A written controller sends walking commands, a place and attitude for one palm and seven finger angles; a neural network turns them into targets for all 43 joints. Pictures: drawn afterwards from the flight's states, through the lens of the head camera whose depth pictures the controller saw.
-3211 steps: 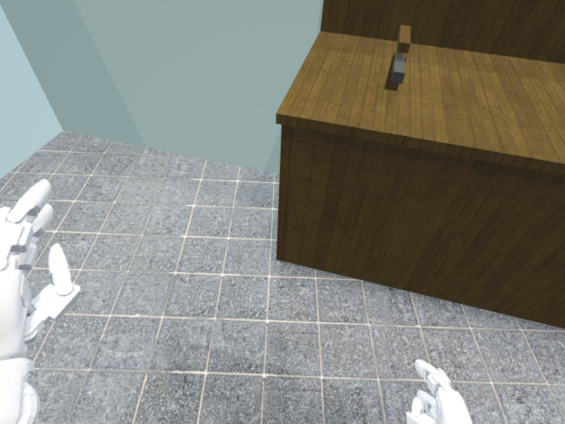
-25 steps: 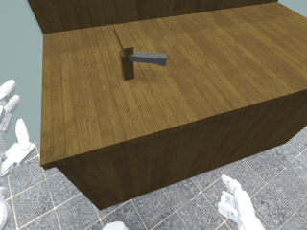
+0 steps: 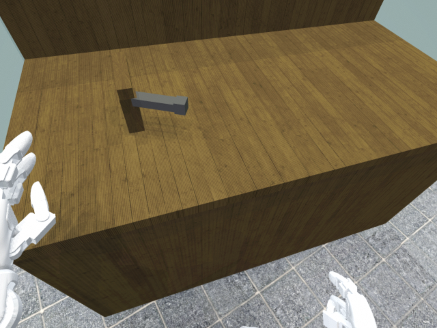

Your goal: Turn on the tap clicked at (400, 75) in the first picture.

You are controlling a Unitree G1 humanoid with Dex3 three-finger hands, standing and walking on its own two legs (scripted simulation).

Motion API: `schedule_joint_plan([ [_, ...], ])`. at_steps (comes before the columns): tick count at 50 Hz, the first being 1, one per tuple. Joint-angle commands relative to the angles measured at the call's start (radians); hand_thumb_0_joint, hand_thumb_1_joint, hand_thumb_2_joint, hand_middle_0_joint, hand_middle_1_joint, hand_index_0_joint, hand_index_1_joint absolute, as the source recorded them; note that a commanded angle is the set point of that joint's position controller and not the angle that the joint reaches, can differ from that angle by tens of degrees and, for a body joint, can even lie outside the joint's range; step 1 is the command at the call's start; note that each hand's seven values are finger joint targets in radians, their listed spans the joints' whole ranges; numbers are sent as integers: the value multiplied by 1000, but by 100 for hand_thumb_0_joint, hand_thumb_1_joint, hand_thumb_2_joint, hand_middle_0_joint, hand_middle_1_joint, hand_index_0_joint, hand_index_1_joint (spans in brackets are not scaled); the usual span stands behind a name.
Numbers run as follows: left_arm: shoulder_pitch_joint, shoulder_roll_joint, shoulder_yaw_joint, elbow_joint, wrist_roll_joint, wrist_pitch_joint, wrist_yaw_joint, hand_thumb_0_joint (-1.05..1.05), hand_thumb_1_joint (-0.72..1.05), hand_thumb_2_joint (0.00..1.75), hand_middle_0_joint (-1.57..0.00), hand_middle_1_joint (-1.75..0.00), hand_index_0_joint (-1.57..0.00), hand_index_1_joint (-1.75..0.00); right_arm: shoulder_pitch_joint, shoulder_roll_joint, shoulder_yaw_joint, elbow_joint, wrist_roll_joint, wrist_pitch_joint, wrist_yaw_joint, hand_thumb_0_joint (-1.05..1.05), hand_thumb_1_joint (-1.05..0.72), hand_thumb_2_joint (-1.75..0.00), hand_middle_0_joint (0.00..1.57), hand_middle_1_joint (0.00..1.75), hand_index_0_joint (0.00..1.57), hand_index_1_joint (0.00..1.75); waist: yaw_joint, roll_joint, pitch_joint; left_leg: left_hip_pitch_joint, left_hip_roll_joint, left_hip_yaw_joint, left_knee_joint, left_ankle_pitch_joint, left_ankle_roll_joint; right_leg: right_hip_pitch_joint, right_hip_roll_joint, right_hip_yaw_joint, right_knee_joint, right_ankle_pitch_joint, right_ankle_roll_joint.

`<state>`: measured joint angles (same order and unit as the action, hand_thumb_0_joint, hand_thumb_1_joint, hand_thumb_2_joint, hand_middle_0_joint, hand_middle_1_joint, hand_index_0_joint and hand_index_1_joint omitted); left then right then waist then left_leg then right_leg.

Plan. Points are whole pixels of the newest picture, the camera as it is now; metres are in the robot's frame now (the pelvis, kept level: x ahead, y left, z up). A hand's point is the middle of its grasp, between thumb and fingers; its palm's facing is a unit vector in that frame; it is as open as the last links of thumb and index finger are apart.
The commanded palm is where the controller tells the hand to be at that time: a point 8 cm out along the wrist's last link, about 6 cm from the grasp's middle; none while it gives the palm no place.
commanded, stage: shuffle to correct the standing spot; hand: left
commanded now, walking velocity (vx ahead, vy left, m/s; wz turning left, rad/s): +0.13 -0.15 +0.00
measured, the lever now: (181, 105) +0.52 +0.12 +0.11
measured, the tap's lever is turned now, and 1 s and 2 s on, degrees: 62 62 62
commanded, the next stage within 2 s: come to a stop and stand still in 0.36 s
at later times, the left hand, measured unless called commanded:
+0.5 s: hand (166, 191) +0.27 +0.10 +0.16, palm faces +0.32 -0.88 -0.35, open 7.4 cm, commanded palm +0.22 +0.15 +0.19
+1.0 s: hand (208, 233) +0.21 +0.03 +0.16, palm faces +0.38 -0.76 -0.52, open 7.4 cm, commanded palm +0.15 +0.08 +0.19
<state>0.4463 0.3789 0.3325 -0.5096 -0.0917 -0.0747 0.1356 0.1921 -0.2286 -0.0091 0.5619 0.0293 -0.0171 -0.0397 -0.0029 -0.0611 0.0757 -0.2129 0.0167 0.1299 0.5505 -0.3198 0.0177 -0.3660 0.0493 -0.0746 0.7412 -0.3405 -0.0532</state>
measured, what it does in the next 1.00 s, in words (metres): steps to the right: right foot, then left foot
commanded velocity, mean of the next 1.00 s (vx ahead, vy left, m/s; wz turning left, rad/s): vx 0.08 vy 0.06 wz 0.00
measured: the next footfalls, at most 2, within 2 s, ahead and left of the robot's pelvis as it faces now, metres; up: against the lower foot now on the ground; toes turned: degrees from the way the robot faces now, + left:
right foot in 0.16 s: +0.15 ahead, -0.14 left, +0.00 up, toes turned -4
left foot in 0.52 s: +0.07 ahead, -0.02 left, +0.00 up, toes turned +7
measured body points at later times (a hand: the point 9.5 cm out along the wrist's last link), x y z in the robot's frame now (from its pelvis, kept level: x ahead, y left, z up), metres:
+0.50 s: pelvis +0.06 -0.13 +0.01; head +0.07 -0.13 +0.46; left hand +0.25 +0.14 +0.18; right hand +0.24 -0.36 -0.07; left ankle +0.03 -0.02 -0.72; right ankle +0.11 -0.14 -0.73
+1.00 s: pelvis +0.01 -0.21 -0.01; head +0.06 -0.26 +0.43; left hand +0.19 +0.07 +0.19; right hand +0.20 -0.44 -0.13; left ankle +0.01 -0.06 -0.66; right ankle +0.10 -0.28 -0.73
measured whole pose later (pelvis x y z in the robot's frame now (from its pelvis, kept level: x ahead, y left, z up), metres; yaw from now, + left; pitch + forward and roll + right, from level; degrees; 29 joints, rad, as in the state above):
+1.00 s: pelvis +0.01 -0.21 -0.01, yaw +5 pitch -4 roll +2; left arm 0.48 0.37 0.36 -0.50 -0.10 -0.11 0.09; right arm 0.15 -0.27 -0.04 0.64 0.04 -0.04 -0.03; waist 0.00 0.10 0.16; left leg -0.47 -0.01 -0.04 1.13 -0.35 -0.02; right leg -0.38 0.00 -0.06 0.68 -0.25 -0.06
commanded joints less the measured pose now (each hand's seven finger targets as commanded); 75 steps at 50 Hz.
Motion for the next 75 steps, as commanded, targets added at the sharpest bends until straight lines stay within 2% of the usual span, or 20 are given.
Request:
schedule_joint_plan([
  [1, -60, 274, 148, -396, 29, -97, 3, 0, 90, 90, -20, -30, -20, -30, -129, -65, -9, -158, -20, -69, 10, 0, -90, -90, 20, 30, 20, 30, 11, 324, -128, 343, 353, -418, -221, 543, 154, -367, -78, 91, 311, -66, 33],
  [7, 18, 247, 202, -236, 10, -72, 7, 0, 90, 90, -20, -30, -20, -30, -109, -81, -16, -181, 13, -55, 18, 0, -90, -90, 20, 30, 20, 30, 43, 110, -224, -95, 178, -64, 221, 335, 32, 358, -45, -20, -321, 227, 8],
  [9, -7, 237, 177, -132, 1, -57, 1, 0, 90, 90, -20, -30, -20, -30, -127, -58, -16, -181, 24, -74, 18, 0, -90, -90, 20, 30, 20, 30, 13, -271, -211, -335, -4, -69, 637, -184, -17, 372, -348, 479, -464, 344, -155],
  [19, -96, 196, 100, -192, -4, -69, -3, 0, 90, 90, -20, -30, -20, -30, -166, -63, 17, -141, 0, -61, -4, 0, -90, -90, 20, 30, 20, 30, 19, 4, -149, -28, 6, -3, 138, -99, -3, 80, -268, 289, -633, -106, -90],
  [23, -84, 211, 121, -266, 4, -93, 18, 0, 90, 90, -20, -30, -20, -30, -110, -77, -3, -142, -11, -77, -13, 0, -90, -90, 20, 30, 20, 30, 25, 74, -211, 79, -10, -19, -159, -28, 32, 218, -222, 269, -578, -39, 78],
  [26, -62, 215, 133, -293, 11, -106, 27, 0, 90, 90, -20, -30, -20, -30, -130, -115, -22, -160, 3, -64, -12, 0, -90, -90, 20, 30, 20, 30, 29, 262, -195, 138, 203, -299, -211, 172, 131, 181, -126, 176, -327, 261, 141],
  [31, 81, 219, 171, -226, 3, -79, 11, 0, 90, 90, -20, -30, -20, -30, -121, -113, -38, -147, 14, -63, 12, 0, -90, -90, 20, 30, 20, 30, 3, 128, -234, 15, 33, -70, -68, 262, 6, 415, -157, 110, -361, 890, 209],
  [36, 107, 188, 146, -118, -28, -61, 1, 0, 90, 90, -20, -30, -20, -30, -102, -132, -68, -117, 35, -53, 19, 0, -90, -90, 20, 30, 20, 30, -46, -19, -193, 117, 18, 42, -180, 67, 31, 328, -120, 4, -222, 1228, 448],
  [37, 113, 202, 157, -117, -31, -63, 1, 0, 90, 90, -20, -30, -20, -30, -118, -138, -67, -123, 30, -55, 17, 0, -90, -90, 20, 30, 20, 30, -51, 172, -198, 81, 131, -75, -241, 70, 107, 260, -80, 25, 50, 1089, 435],
  [39, 175, 217, 196, -138, -14, -55, 11, 0, 90, 90, -20, -30, -20, -30, -203, -96, -53, -193, -15, -48, 14, 0, -90, -90, 20, 30, 20, 30, 18, 519, -145, -129, 415, -397, -276, 222, 253, 86, -102, 256, 623, -135, 143],
  [41, 74, 219, 194, -237, 19, -59, 3, 0, 90, 90, -20, -30, -20, -30, -175, -87, -41, -169, -7, -48, 7, 0, -90, -90, 20, 30, 20, 30, 38, 174, -72, -65, 252, -134, -116, 314, 113, -38, -134, 172, 162, -220, -157],
  [42, 80, 249, 223, -235, -4, -73, 9, 0, 90, 90, -20, -30, -20, -30, -126, -122, -52, -173, 8, -65, -4, 0, -90, -90, 20, 30, 20, 30, 39, 87, -91, -75, 206, -109, 17, 201, 50, 76, -169, 135, -149, -81, 31],
  [44, 74, 303, 265, -194, -4, -82, 5, 0, 90, 90, -20, -30, -20, -30, -117, -97, -48, -164, 12, -69, -7, 0, -90, -90, 20, 30, 20, 30, 28, -266, -110, -299, -28, -114, 450, -128, -14, 243, -266, 380, -457, 220, 115],
  [48, -11, 207, 175, -150, -11, -83, -30, 0, 90, 90, -20, -30, -20, -30, -82, -129, -72, -104, 14, -100, 17, 0, -90, -90, 20, 30, 20, 30, -23, -130, -119, -293, 3, -223, 718, 7, -40, 26, -390, 569, -545, -204, -13],
  [60, -12, 193, 136, -210, 22, -129, 19, 0, 90, 90, -20, -30, -20, -30, -87, -81, -29, -77, -13, -167, -18, 0, -90, -90, 20, 30, 20, 30, 17, -44, -222, 78, -53, -5, -169, -81, 42, 85, -260, 280, -486, -216, -16],
  [64, 61, 171, 141, -240, 23, -134, 35, 0, 90, 90, -20, -30, -20, -30, -72, -131, -57, -126, -6, -151, -29, 0, -90, -90, 20, 30, 20, 30, 15, 309, -198, 181, 238, -294, -304, 119, 154, -33, -32, 17, 2, -16, 57],
  [67, 19, 191, 173, -210, 31, -124, 29, 0, 90, 90, -20, -30, -20, -30, -99, -96, -51, -78, 3, -141, -13, 0, -90, -90, 20, 30, 20, 30, -14, 292, -44, 89, 266, -296, -271, 300, 163, -201, -61, 35, 146, -89, 41],
  [71, -5, 172, 163, -126, 23, -96, 17, 0, 90, 90, -20, -30, -20, -30, -96, -121, -42, -99, 7, -110, -7, 0, -90, -90, 20, 30, 20, 30, 25, 140, -106, -65, 168, -141, 43, 355, 81, 226, -31, -21, -314, 136, 17],
  [73, -36, 181, 143, -113, 16, -77, 3, 0, 90, 90, -20, -30, -20, -30, -96, -105, -53, -120, 15, -96, 1, 0, -90, -90, 20, 30, 20, 30, 1, -184, -187, -288, -29, -57, 487, 9, 20, 375, -284, 434, -415, 278, -129],
  [75, -56, 145, 123, -96, -4, -81, -13, 0, 90, 90, -20, -30, -20, -30, -80, -103, -44, -98, 13, -102, 16, 0, -90, -90, 20, 30, 20, 30, 2, -77, -155, -248, 25, -191, 544, -154, -3, 188, -366, 470, -503, 72, -151],
])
